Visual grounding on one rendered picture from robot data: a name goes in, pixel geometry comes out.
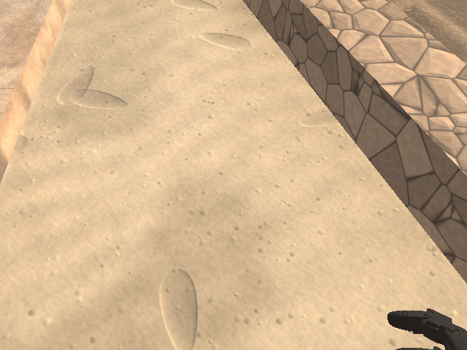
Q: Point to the right robot hand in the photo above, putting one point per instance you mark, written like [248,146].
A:
[433,325]

